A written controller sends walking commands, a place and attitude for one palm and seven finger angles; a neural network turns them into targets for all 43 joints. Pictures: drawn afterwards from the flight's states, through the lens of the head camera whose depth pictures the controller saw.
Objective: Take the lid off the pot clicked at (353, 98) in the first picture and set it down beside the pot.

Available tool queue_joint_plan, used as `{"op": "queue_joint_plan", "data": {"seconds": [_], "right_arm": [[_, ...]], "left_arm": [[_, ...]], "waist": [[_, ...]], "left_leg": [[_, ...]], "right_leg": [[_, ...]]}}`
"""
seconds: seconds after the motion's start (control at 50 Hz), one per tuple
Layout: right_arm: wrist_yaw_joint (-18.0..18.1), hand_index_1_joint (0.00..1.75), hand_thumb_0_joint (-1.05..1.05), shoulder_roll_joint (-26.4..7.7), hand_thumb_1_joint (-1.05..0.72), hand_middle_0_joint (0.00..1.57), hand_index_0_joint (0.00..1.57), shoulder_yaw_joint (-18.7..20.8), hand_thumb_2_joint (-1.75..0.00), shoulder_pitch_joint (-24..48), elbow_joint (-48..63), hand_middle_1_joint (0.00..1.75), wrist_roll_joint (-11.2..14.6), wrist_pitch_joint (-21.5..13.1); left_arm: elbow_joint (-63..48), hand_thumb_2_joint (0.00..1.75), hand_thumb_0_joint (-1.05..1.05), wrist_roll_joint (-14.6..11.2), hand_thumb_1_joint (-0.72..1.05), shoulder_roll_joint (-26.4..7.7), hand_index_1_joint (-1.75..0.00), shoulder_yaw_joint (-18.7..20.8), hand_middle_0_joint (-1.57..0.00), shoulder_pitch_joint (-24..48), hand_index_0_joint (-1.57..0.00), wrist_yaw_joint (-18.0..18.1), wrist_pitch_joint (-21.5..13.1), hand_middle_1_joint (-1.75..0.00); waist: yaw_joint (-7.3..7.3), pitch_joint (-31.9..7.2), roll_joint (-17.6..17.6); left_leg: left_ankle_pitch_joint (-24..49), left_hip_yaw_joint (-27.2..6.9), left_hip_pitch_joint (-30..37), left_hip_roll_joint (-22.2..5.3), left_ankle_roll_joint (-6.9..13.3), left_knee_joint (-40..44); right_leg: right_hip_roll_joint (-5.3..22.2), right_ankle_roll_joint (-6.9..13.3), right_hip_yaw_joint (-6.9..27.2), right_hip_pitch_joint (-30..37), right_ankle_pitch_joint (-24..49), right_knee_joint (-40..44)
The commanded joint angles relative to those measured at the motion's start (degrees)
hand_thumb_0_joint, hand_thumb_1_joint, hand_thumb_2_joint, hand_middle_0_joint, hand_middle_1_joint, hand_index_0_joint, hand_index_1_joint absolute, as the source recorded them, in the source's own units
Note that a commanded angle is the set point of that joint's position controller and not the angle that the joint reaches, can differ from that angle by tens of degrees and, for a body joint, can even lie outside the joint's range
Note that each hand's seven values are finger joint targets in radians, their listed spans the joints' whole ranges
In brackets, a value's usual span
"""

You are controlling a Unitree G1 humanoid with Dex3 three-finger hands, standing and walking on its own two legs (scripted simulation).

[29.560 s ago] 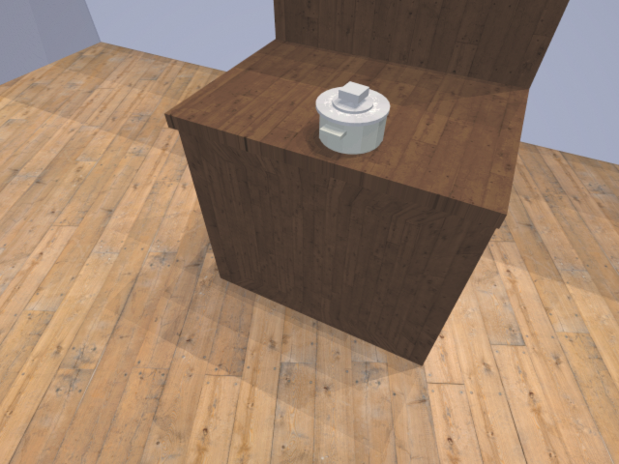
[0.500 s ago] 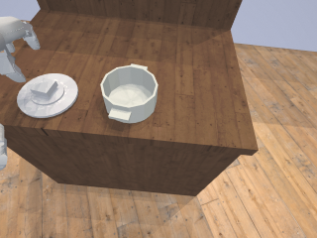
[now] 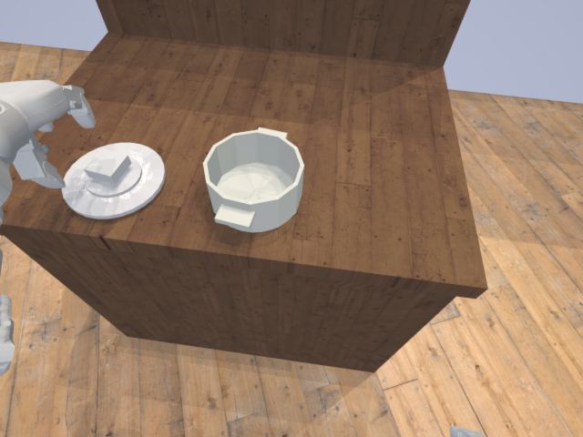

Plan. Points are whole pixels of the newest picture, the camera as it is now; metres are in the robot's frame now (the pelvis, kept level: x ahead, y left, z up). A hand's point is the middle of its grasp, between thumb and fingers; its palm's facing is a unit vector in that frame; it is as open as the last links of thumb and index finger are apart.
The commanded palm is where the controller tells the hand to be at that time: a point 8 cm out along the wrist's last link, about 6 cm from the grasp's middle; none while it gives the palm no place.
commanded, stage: draw the hand back to the body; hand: left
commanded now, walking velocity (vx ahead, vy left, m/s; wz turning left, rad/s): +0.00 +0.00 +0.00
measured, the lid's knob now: (108, 166) +0.53 +0.29 +0.03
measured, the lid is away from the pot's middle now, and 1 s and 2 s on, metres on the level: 0.24 0.24 0.24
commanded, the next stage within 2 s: step back with the hand held close in 1.80 s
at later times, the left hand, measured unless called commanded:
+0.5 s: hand (53, 144) +0.39 +0.24 +0.21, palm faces +0.42 -0.88 -0.21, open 10.1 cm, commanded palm +0.33 +0.28 +0.21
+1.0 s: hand (46, 232) +0.28 +0.21 +0.21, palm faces +0.46 -0.86 -0.21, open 7.8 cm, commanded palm +0.23 +0.24 +0.21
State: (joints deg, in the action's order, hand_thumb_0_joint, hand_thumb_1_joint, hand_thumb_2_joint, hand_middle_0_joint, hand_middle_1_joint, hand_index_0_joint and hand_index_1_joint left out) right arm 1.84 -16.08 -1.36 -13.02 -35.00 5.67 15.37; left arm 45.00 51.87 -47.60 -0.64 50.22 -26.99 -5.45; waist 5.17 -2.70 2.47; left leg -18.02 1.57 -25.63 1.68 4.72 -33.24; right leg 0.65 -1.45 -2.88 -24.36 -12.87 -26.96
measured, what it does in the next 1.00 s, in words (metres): shifts its weight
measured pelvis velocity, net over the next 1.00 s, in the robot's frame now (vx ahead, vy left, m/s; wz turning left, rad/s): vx -0.02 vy -0.06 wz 0.00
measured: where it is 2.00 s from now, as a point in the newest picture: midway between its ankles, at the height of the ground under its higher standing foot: outside the picture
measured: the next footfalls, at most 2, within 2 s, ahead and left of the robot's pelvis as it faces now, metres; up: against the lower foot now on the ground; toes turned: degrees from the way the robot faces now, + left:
none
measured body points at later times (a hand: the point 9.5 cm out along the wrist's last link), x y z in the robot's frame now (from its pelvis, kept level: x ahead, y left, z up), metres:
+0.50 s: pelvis +0.01 -0.03 +0.01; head +0.02 -0.04 +0.46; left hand +0.36 +0.29 +0.22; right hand +0.15 -0.28 -0.09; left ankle -0.02 +0.06 -0.73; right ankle +0.00 -0.14 -0.73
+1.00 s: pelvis -0.02 -0.06 +0.01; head -0.03 -0.08 +0.46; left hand +0.25 +0.25 +0.22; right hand +0.16 -0.29 -0.08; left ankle -0.02 +0.06 -0.73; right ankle +0.00 -0.15 -0.73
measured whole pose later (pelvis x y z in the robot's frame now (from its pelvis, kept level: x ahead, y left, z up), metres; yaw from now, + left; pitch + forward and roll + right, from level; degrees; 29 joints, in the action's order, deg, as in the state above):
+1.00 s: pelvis -0.02 -0.06 +0.01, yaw +0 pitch -5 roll +0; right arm 3.8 -14.0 -2.7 -8.3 -39.9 2.3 -4.2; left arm 1.8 -6.5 -21.7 20.3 5.5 5.4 -3.3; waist -1.8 3.0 3.5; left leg -12.4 1.1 -3.2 -1.3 -0.2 -20.8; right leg -2.6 3.1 -3.2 -4.2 -9.7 -18.9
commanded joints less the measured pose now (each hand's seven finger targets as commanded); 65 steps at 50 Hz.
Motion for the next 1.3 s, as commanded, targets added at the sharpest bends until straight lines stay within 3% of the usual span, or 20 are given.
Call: {"op": "queue_joint_plan", "data": {"seconds": [0.0,0.02,0.04,0.06,0.08,0.12,0.14,0.18,0.22,0.26,0.34,0.42,0.54,0.6,0.66,0.78,0.84,0.98,1.06,1.28], "right_arm": [[0.4,0.3,0.0,-8.9,-0.9,0.2,0.2,3.0,-0.9,1.2,6.1,0.3,-0.6,-1.5],[1.2,0.3,0.0,-5.4,-0.9,0.2,0.2,3.1,-0.9,-6.8,9.9,0.3,0.0,-6.1],[1.6,0.3,0.0,-6.5,-0.9,0.2,0.2,1.9,-0.9,-5.1,8.6,0.3,-0.6,-7.8],[2.1,0.3,0.0,-7.0,-0.9,0.2,0.2,1.9,-0.9,-3.8,8.7,0.3,-1.2,-9.0],[2.7,0.3,0.0,-8.0,-0.9,0.2,0.2,1.6,-0.9,-2.8,7.7,0.3,-1.4,-9.5],[3.2,0.3,0.0,-8.5,-0.9,0.2,0.2,1.2,-0.9,-1.3,5.8,0.3,-1.8,-10.9],[3.1,0.3,0.0,-8.2,-0.9,0.2,0.2,1.3,-0.9,-0.8,5.7,0.3,-1.9,-12.3],[2.8,0.3,0.0,-7.7,-0.9,0.2,0.2,1.2,-0.9,-0.1,5.3,0.3,-2.7,-14.6],[2.3,0.3,0.0,-7.8,-0.9,0.2,0.2,1.1,-0.9,0.5,4.7,0.3,-3.4,-16.0],[1.8,0.3,0.0,-7.0,-0.9,0.2,0.2,1.2,-0.9,1.3,4.4,0.3,-3.4,-17.0],[1.3,0.3,0.0,-7.1,-0.9,0.2,0.2,1.5,-0.9,3.5,4.5,0.3,-3.4,-18.7],[1.4,0.3,0.0,-6.9,-0.9,0.2,0.2,1.8,-0.9,4.4,3.8,0.3,-3.3,-19.0],[1.9,0.3,0.0,-6.5,-0.9,0.2,0.2,1.4,-0.9,7.7,3.7,0.3,-2.9,-20.0],[2.2,0.3,0.0,-6.3,-0.9,0.2,0.2,1.4,-0.9,7.7,3.0,0.3,-3.1,-20.3],[2.2,0.3,0.0,-5.7,-0.9,0.2,0.2,1.2,-0.9,9.2,3.6,0.3,-3.1,-21.4],[2.2,0.3,0.0,-5.2,-0.9,0.2,0.2,1.2,-0.9,10.3,3.1,0.3,-3.3,-21.6],[2.3,0.3,0.0,-4.8,-0.9,0.2,0.2,1.1,-0.9,11.5,3.6,0.3,-3.4,-21.9],[2.6,0.3,0.0,-3.7,-0.9,0.2,0.2,1.0,-0.9,12.7,3.6,0.3,-3.8,-23.4],[2.6,0.3,0.0,-3.4,-0.9,0.2,0.2,1.3,-0.9,12.6,3.2,0.3,-4.2,-23.8],[2.6,0.3,0.0,-2.9,-0.9,0.2,0.2,1.7,-0.9,13.5,4.3,0.3,-4.7,-25.4]], "left_arm": [[-15.5,0.66,0.0,-1.6,-0.02,-16.9,-0.85,6.2,-0.35,22.8,-0.35,2.2,0.2,-0.85],[-21.8,0.66,0.0,-35.7,-0.02,-0.9,-0.85,13.1,-0.35,29.9,-0.35,11.4,-2.3,-0.85],[-18.1,0.66,0.0,-38.7,-0.02,0.9,-0.85,11.0,-0.35,20.5,-0.35,16.4,-2.4,-0.85],[-16.8,0.66,0.0,-43.9,-0.02,2.2,-0.85,13.9,-0.35,14.7,-0.35,19.8,-2.0,-0.85],[-15.5,0.66,0.0,-46.6,-0.02,-0.3,-0.85,17.2,-0.35,12.6,-0.35,22.6,-1.6,-0.85],[-18.9,0.66,0.0,-50.3,-0.02,2.0,-0.85,16.5,-0.35,18.1,-0.35,25.9,-1.6,-0.85],[-23.5,0.67,0.0,-51.4,0.0,2.1,-0.83,17.0,-0.35,21.1,-0.35,27.3,-2.1,-0.83],[-28.0,0.68,0.0,-52.4,0.05,0.3,-0.81,21.1,-0.34,15.5,-0.34,29.6,-2.2,-0.81],[-32.0,0.69,0.0,-53.1,0.1,-2.2,-0.78,25.3,-0.34,8.5,-0.34,31.0,-2.2,-0.78],[-31.3,0.7,0.0,-54.4,0.14,4.3,-0.75,22.5,-0.33,1.8,-0.33,31.2,-1.3,-0.75],[-40.4,0.73,0.0,-55.3,0.23,3.6,-0.7,24.2,-0.31,0.0,-0.31,31.8,-1.2,-0.7],[-39.4,0.75,0.0,-56.2,0.33,6.3,-0.64,24.7,-0.3,-10.2,-0.3,31.8,-0.1,-0.64],[-47.0,0.79,0.0,-56.6,0.46,6.7,-0.56,23.7,-0.27,-8.1,-0.27,32.3,-0.5,-0.56],[-43.3,0.81,0.0,-57.0,0.53,7.4,-0.52,24.8,-0.26,-14.9,-0.26,32.7,0.1,-0.52],[-51.5,0.82,0.0,-57.1,0.6,6.9,-0.48,25.0,-0.25,-13.2,-0.25,33.1,-1.5,-0.48],[-49.0,0.86,0.0,-57.9,0.74,9.6,-0.4,25.6,-0.23,-23.7,-0.23,32.9,-0.9,-0.4],[-54.2,0.88,0.0,-58.0,0.81,9.5,-0.35,25.8,-0.22,-24.1,-0.22,32.8,-1.7,-0.35],[-58.9,0.9,0.0,-58.3,0.9,11.7,-0.3,25.6,-0.2,-29.4,-0.2,33.1,-2.8,-0.3],[-58.9,0.9,0.0,-58.5,0.9,12.9,-0.3,26.3,-0.2,-37.3,-0.2,33.1,-3.0,-0.3],[-72.0,0.9,0.0,-58.2,0.9,15.0,-0.3,25.2,-0.2,-47.3,-0.2,32.8,-4.7,-0.3]], "waist": [[-0.74,-23.2,4.5],[0.13,-20.7,11.5],[-0.41,-18.9,9.2],[-1.42,-17.4,2.6],[-2.41,-16.7,-2.6],[-2.12,-15.7,-3.0],[-2.2,-17.3,0.1],[-3.86,-19.2,6.9],[-5.34,-18.7,8.9],[-5.13,-15.8,5.8],[-5.41,-15.9,3.7],[-5.8,-12.7,0.5],[-5.49,-11.0,2.6],[-6.05,-9.1,-1.4],[-6.3,-11.4,2.7],[-6.83,-5.8,-2.1],[-6.88,-5.9,0.8],[-7.14,-3.7,1.2],[-7.57,-2.3,-1.9],[-8.0,-0.8,0.6]], "left_leg": [[35.7,-5.2,18.7,-1.2,-1.4,1.9],[36.4,-6.9,31.4,-5.1,-5.1,4.5],[33.9,-11.1,35.0,-7.9,-5.7,5.6],[29.8,-10.1,32.4,-7.9,-4.6,6.7],[26.1,-7.5,27.8,-6.7,-3.3,7.2],[23.3,-3.9,23.2,-4.8,-3.0,7.9],[24.7,-4.1,24.8,-4.9,-3.5,8.7],[32.3,-4.4,28.5,-5.0,-4.8,8.7],[39.2,-4.0,28.3,-5.1,-5.4,8.5],[41.6,-2.6,26.6,-5.2,-4.9,8.9],[39.8,-1.7,26.3,-4.9,-3.9,9.9],[35.9,-0.4,23.3,-4.2,-3.1,10.5],[23.6,0.0,23.1,-2.7,-2.6,12.7],[20.7,0.4,21.5,-2.3,-2.3,13.1],[21.0,-0.1,23.9,-1.9,-2.3,13.3],[16.3,0.4,21.4,-1.8,-2.1,14.1],[15.2,0.4,22.3,-1.6,-2.1,14.2],[11.5,0.2,23.0,-1.4,-2.1,14.8],[11.1,0.2,22.3,-1.4,-1.9,14.7],[10.4,-0.6,23.5,-1.6,-2.2,14.9]], "right_leg": [[-3.2,3.3,-0.5,6.8,13.9,0.8],[-2.6,5.4,-1.6,1.1,10.0,1.6],[-2.3,5.1,-0.9,0.0,4.0,2.1],[-2.2,4.9,0.1,1.7,2.5,3.1],[-2.1,4.6,0.7,6.2,6.2,3.7],[-1.5,4.4,1.1,11.3,11.3,4.5],[-1.5,4.4,1.1,12.5,12.0,4.4],[-1.6,4.6,1.0,14.6,13.9,4.6],[-1.4,4.6,0.9,18.2,18.2,4.9],[-1.5,4.1,0.9,19.8,21.7,5.1],[-1.4,3.7,1.3,22.6,24.0,5.8],[-1.0,3.5,1.3,25.0,25.6,6.1],[-1.0,3.5,1.8,24.2,19.4,7.7],[-1.0,3.2,1.9,24.5,18.4,7.9],[-0.8,3.3,2.2,25.5,18.2,8.1],[-1.0,2.9,2.4,23.9,14.2,9.6],[-0.7,2.8,2.8,23.9,12.7,10.4],[-0.5,2.7,3.4,22.5,6.7,12.4],[-0.4,2.5,3.4,22.5,5.5,13.0],[-0.2,2.8,3.3,21.2,2.8,13.7]]}}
